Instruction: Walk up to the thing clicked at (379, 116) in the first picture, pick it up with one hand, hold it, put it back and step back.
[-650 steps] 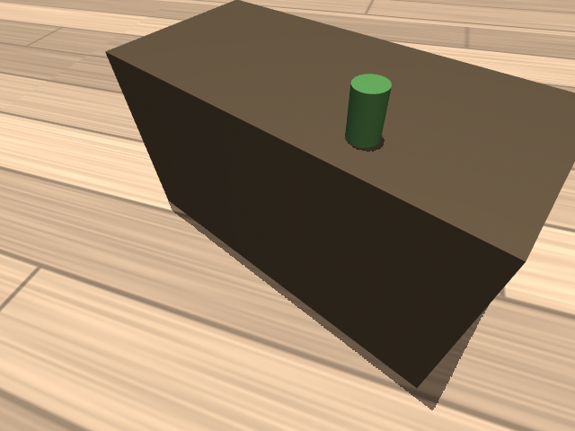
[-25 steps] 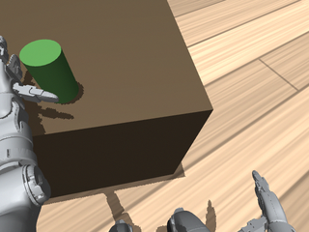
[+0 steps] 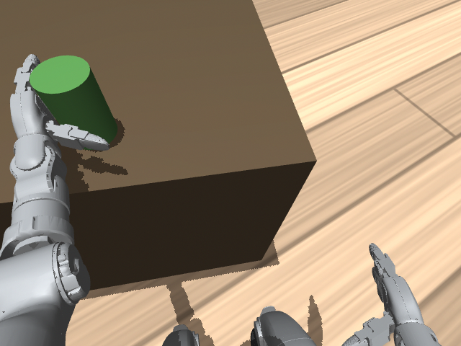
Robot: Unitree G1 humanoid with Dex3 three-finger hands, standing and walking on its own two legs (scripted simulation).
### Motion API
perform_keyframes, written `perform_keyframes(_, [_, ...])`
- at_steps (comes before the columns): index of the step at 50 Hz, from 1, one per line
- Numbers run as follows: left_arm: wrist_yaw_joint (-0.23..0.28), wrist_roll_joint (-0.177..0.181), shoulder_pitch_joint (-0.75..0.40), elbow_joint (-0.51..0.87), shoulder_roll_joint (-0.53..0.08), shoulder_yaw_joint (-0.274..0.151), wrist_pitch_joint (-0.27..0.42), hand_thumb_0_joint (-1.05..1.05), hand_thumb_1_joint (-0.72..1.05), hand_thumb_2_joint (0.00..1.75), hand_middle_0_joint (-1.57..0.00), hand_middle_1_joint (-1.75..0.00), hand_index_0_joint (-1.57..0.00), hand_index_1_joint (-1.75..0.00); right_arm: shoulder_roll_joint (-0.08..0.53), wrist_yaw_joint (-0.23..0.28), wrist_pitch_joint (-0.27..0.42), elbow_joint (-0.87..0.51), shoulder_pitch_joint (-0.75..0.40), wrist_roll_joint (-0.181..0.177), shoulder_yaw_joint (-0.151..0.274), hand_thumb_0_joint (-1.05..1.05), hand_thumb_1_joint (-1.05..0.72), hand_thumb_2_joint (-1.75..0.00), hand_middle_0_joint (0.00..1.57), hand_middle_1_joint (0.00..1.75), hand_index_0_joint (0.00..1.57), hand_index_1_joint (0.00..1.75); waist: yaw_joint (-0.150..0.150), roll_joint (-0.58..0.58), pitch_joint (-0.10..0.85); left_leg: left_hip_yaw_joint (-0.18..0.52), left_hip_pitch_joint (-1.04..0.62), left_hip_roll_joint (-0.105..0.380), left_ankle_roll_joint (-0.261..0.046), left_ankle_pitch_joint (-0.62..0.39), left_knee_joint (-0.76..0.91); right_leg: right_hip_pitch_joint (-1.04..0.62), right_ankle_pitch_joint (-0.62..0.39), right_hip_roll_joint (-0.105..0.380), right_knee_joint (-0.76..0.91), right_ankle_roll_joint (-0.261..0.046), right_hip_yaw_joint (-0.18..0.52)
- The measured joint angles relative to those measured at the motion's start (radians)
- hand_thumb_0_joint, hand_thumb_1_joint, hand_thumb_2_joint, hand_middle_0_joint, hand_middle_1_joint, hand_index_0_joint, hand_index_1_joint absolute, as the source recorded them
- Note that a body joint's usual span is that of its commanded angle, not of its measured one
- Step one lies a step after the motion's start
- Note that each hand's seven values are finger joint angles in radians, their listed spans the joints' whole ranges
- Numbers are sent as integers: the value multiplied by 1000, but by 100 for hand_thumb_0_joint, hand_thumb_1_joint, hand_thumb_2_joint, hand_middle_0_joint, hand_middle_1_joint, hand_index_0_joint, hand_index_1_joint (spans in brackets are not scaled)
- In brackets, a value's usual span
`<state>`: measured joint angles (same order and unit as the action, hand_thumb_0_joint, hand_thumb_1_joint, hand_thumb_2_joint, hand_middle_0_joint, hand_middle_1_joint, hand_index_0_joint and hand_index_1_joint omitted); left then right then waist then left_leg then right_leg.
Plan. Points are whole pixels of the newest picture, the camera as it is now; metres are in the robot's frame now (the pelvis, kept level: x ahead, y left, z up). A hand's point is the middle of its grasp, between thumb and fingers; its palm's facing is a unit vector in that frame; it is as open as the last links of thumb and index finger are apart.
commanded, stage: close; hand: left
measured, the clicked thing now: (79, 106) +0.52 +0.21 +0.10
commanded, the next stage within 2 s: settle in 0.84 s
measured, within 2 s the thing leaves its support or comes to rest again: leaves its support in 1.44 s
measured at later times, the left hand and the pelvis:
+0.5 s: hand (65, 99) +0.52 +0.23 +0.12, palm faces +0.21 -0.98 +0.01, open 14.7 cm; pelvis +0.00 +0.01 -0.01, yaw +0 degrees
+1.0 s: hand (67, 102) +0.51 +0.23 +0.11, palm faces +0.21 -0.98 +0.00, open 11.4 cm; pelvis +0.01 +0.01 +0.00, yaw -1 degrees
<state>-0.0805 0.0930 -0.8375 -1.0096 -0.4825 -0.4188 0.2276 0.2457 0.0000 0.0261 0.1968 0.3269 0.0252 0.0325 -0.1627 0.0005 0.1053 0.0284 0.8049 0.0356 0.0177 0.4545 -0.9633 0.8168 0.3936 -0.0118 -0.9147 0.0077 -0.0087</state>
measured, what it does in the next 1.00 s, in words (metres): stands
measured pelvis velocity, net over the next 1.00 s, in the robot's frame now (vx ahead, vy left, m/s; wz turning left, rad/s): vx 0.01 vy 0.01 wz -0.01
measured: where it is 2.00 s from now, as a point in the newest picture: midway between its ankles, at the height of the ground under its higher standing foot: outside the picture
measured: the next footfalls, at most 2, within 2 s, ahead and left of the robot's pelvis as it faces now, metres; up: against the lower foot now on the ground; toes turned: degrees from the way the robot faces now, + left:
none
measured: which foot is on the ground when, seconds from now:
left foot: down 0.00-1.00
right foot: down 0.00-1.00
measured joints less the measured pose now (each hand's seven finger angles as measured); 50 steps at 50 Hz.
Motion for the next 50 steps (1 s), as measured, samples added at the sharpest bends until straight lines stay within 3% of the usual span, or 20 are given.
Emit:
perform_keyframes(5, [19, -7, -64, -69, -41, -30, 16, -1, -61, 4, -24, -13, -24, -13, 3, 3, -2, -26, -3, 3, 14, -2, 52, -5, 6, 5, 6, 5, -19, 2, -1, -6, 16, 0, -2, -3, -3, 19, -5, -1, -4, 2, 6])
perform_keyframes(13, [-6, -23, -126, -147, -74, -19, 40, 0, -61, 8, -37, -23, -38, -23, 5, -5, -4, -64, 9, 8, 0, -2, 52, -4, 5, 5, 6, 5, -23, 4, 17, -3, 59, -1, -5, -1, -22, 58, -5, 1, -16, 4, 4])
perform_keyframes(23, [0, -20, -108, -122, -67, -13, 28, 0, -57, 19, -50, -35, -51, -35, 4, -12, -12, -73, 32, 6, -2, -1, 52, -4, 6, 5, 6, 5, -13, 4, 23, -4, 69, -1, -8, 6, -34, 65, -2, 0, -21, 8, 5])
perform_keyframes(36, [14, -17, -70, -98, -38, 6, 11, 0, -39, 47, -80, -66, -80, -66, 6, -7, -22, -66, 29, 4, 7, -1, 51, -5, 6, 5, 6, 5, 0, 10, 29, -6, 40, -4, -12, 6, -19, 35, -2, 4, -6, 11, 7])
perform_keyframes(40, [17, -15, -63, -94, -34, 10, 35, -1, -41, 56, -80, -71, -80, -71, 2, -9, -23, -64, 26, 5, 0, -1, 51, -5, 5, 5, 6, 5, 0, 4, 28, -7, 38, -4, -11, 7, -19, 34, 0, 4, -8, 11, 8])
perform_keyframes(50, [18, 3, -14, -39, -11, 14, 19, -1, -54, 84, -74, -89, -75, -90, -10, -15, -33, -40, 42, -2, -10, -1, 51, -5, 5, 5, 6, 5, 11, 12, 31, -14, 8, -1, -12, 12, 1, 7, 2, 1, 12, 12, 14])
